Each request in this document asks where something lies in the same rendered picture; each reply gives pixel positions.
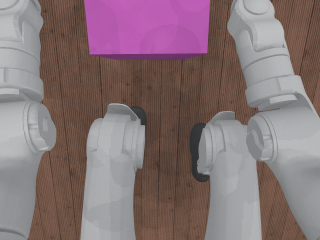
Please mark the carton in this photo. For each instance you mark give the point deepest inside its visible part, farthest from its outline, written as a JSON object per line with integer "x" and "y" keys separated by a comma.
{"x": 147, "y": 29}

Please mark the robot foot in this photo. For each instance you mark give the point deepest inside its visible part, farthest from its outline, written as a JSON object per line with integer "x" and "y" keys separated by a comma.
{"x": 141, "y": 115}
{"x": 195, "y": 136}

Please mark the robot left upper arm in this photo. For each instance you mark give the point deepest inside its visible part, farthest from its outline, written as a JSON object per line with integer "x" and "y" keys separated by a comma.
{"x": 26, "y": 133}

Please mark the robot left forearm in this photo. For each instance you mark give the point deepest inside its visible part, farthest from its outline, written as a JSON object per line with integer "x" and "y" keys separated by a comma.
{"x": 20, "y": 46}

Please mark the robot right upper arm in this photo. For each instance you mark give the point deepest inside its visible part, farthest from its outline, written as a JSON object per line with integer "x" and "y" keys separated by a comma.
{"x": 288, "y": 141}

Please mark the robot right forearm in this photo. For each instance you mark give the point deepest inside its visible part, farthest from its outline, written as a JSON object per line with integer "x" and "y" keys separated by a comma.
{"x": 264, "y": 57}

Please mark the right robot foot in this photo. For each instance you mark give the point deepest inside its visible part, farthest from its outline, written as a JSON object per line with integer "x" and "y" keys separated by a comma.
{"x": 195, "y": 136}

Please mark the left robot foot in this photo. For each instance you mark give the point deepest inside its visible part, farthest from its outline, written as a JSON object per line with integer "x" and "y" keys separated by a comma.
{"x": 141, "y": 115}

